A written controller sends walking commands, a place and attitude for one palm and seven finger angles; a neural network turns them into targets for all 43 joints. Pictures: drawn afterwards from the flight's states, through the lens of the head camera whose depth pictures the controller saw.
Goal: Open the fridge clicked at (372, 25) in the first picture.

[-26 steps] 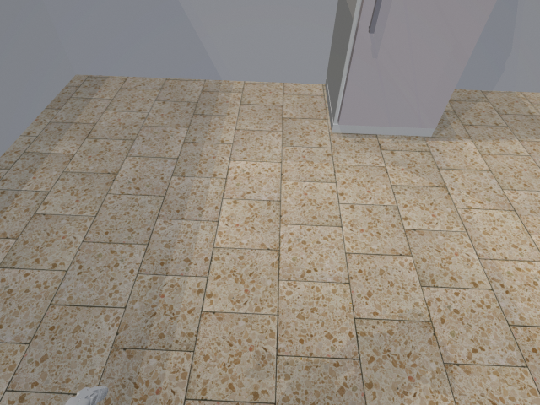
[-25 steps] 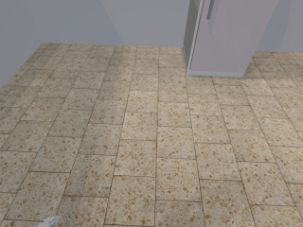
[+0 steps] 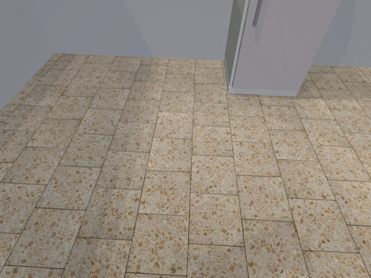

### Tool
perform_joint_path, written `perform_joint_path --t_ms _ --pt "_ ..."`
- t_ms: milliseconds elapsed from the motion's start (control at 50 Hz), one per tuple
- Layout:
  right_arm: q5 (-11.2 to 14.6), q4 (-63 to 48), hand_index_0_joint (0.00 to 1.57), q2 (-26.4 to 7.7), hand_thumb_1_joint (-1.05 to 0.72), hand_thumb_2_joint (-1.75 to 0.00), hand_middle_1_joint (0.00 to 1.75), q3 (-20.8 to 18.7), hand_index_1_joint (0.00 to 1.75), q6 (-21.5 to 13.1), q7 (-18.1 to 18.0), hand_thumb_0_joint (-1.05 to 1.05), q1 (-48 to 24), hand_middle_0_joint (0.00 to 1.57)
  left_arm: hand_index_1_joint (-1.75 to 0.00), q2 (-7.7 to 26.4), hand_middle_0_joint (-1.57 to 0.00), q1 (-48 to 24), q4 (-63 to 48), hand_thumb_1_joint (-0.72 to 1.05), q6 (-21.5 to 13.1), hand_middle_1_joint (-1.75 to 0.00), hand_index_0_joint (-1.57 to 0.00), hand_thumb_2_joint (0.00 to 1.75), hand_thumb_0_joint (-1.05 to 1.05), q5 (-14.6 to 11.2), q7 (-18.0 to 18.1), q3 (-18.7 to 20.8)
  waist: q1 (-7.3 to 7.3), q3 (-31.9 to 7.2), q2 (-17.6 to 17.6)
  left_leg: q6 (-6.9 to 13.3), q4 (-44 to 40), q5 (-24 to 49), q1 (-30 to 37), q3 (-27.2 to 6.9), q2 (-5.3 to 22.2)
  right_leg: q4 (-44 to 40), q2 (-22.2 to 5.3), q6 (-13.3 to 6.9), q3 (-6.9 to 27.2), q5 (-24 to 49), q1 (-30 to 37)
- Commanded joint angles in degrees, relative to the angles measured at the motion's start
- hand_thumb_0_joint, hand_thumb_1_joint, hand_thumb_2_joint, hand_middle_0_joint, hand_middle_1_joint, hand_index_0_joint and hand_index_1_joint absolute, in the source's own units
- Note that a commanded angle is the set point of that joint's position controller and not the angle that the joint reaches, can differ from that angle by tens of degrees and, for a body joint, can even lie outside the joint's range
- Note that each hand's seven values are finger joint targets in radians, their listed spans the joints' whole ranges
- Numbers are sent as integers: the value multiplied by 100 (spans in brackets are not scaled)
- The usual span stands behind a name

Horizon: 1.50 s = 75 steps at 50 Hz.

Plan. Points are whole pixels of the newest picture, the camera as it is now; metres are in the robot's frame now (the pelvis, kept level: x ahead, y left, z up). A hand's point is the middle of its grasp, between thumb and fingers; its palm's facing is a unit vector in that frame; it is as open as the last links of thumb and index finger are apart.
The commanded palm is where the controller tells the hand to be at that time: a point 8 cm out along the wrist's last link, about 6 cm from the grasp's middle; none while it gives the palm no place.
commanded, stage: stand and wait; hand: left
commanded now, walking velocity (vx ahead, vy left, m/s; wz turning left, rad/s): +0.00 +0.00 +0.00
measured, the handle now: out of the picture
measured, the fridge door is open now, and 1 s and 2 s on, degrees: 0 0 0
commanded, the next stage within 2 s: look at it before walking up in 0.30 s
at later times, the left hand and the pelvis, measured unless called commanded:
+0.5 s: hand out of the picture +0.07 +0.24 -0.15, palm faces -0.03 -0.94 -0.34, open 7.4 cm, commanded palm none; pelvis -0.01 -0.01 +0.00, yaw +0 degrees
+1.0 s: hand out of the picture +0.07 +0.25 -0.15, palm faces -0.03 -0.94 -0.34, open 7.4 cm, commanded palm none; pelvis -0.01 +0.00 +0.00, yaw +0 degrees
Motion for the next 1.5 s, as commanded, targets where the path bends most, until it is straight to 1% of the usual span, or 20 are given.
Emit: perform_joint_path --t_ms 0,540,980,1000,1020,1060,1080,1160,1200,1220,1240,1280,1300,1320,1340,1360,1380,1420,1460,1480 --pt "29 -344 20 -1170 -90 -90 30 -213 30 -138 -53 0 -383 20 -30 1179 -20 -342 -356 90 -161 -30 -20 90 0 3 56 221 -4 -399 53 207 -437 877 18 -532 634 -481 -619 -231 533 865 -7" --pt "40 -125 20 -1156 -90 -90 30 -190 30 -132 -25 0 -266 20 -30 1193 -20 -369 -221 90 -181 -30 -20 90 0 18 47 204 2 -255 -29 166 -586 630 -64 -574 655 -719 -625 -229 625 466 -117" --pt "56 -107 20 -1197 -90 -90 30 -183 30 -147 -41 0 -302 20 -30 1194 -20 -318 -171 90 -190 -30 -20 90 0 14 54 198 -9 -465 55 164 -608 1125 181 -562 716 -638 -626 -213 547 1111 95" --pt "52 -110 20 -1198 -90 -90 30 -182 30 -146 -42 0 -332 20 -30 1186 -20 -309 -162 90 -187 -30 -20 90 0 13 53 200 10 -427 79 166 -620 1091 183 -549 720 -656 -637 -209 531 1079 70" --pt "36 -41 20 -903 -90 -90 30 -121 30 -117 -38 0 -212 20 -30 896 -20 -175 -103 90 -147 -30 -20 90 0 10 61 146 0 -461 12 119 -580 907 253 -464 727 -660 -606 -171 549 914 33" --pt "-4 13 20 -503 -90 -90 30 -59 30 -17 -25 0 144 20 -30 504 -20 156 -48 90 -16 -30 -20 90 0 33 50 89 -10 -378 -3 55 -398 -31 223 -288 699 -570 -492 -162 655 -74 -253" --pt "-17 -16 20 -524 -90 -90 30 -86 30 14 -26 0 208 20 -30 521 -20 205 -92 90 27 -30 -20 90 0 51 16 107 -10 -137 -26 68 -378 -582 59 -250 701 -576 -424 -194 752 -629 -495" --pt "-43 -292 20 -751 -90 -90 30 -257 30 40 -26 0 474 20 -30 515 -20 388 -460 90 93 -30 -20 90 0 95 -109 259 -44 553 252 306 -582 -2304 -363 -592 996 12 -43 -297 805 -1810 -1428" --pt "-31 -370 20 -904 -90 -90 30 -365 30 -36 -53 0 697 20 -30 264 -20 481 -640 90 28 -30 -20 90 0 89 -164 304 -119 456 833 660 -950 -2435 -44 -1235 1605 1163 294 -220 263 -1321 -1851" --pt "-16 -392 20 -953 -90 -90 30 -414 30 -93 -65 0 782 20 -30 120 -20 407 -737 90 -9 -30 -20 90 0 83 -191 321 -139 345 1053 877 -1041 -1907 201 -1366 1987 1751 230 -144 -100 -1172 -2021" --pt "-26 -407 20 -887 -90 -90 30 -443 30 -137 -66 0 859 20 -30 45 -20 284 -840 90 -36 -30 -20 90 0 88 -213 337 -190 306 1106 1006 -964 -1187 426 -1272 2117 1957 47 -99 -161 -1392 -2226" --pt "-49 -414 20 -733 -90 -90 30 -429 30 -173 -76 0 874 20 -30 -81 -20 284 -893 90 -98 -30 -20 90 0 80 -252 377 -126 291 893 920 -507 -10 254 -716 2088 1681 -135 -92 -308 -1474 -1832" --pt "-60 -441 20 -663 -90 -90 30 -419 30 -176 -81 0 749 20 -30 -163 -20 623 -791 90 -118 -30 -20 90 0 90 -269 396 64 212 838 707 -22 296 -74 -229 1857 1218 -60 -115 -507 -1106 -1166" --pt "-50 -488 20 -572 -90 -90 30 -398 30 -174 -78 0 622 20 -30 -148 -20 1279 -577 90 -157 -30 -20 90 0 101 -263 434 366 -46 470 425 1017 310 -629 261 1491 456 90 -194 -604 -457 -59" --pt "35 -695 20 -203 -90 -90 30 -328 30 -177 -24 0 475 20 -30 456 -20 2145 -335 90 -259 -30 -20 90 0 145 -184 568 710 -305 -1250 -6 3062 -505 -2208 1002 822 -577 -1041 -641 1402 -573 1317" --pt "13 -1095 20 16 -90 -90 30 -237 30 -228 32 0 -60 20 -30 904 -20 2687 -220 90 -303 -30 -20 90 0 48 -60 637 844 -210 -2005 -182 4312 -2061 -3531 778 339 -1289 -2244 -1244 3596 292 1536" --pt "-2 -1123 20 -144 -90 -90 30 -302 30 -258 4 0 -438 20 -30 665 -20 2644 -221 90 -306 -30 -20 90 0 9 17 591 863 77 -1100 -113 4484 -1635 -3641 88 593 -1241 -2059 -1409 3437 445 1158" --pt "-30 -997 20 24 -90 -90 30 -333 30 -241 35 0 -301 20 -30 275 -20 2043 -369 90 -326 -30 -20 90 0 49 20 473 445 441 -363 -190 4523 -855 -3560 24 832 -1235 -1791 -1411 2758 206 568" --pt "-53 -843 20 174 -90 -90 30 -361 30 -188 80 0 54 20 -30 106 -20 1743 -447 90 -384 -30 -20 90 0 82 35 446 165 274 -287 -301 4207 -421 -3205 134 834 -1236 -1472 -1263 2069 622 349" --pt "-48 -839 20 233 -90 -90 30 -370 30 -154 92 0 142 20 -30 81 -20 1703 -449 90 -416 -30 -20 90 0 83 36 456 102 234 -327 -352 4062 -253 -3156 176 826 -1231 -1351 -1220 1788 891 276"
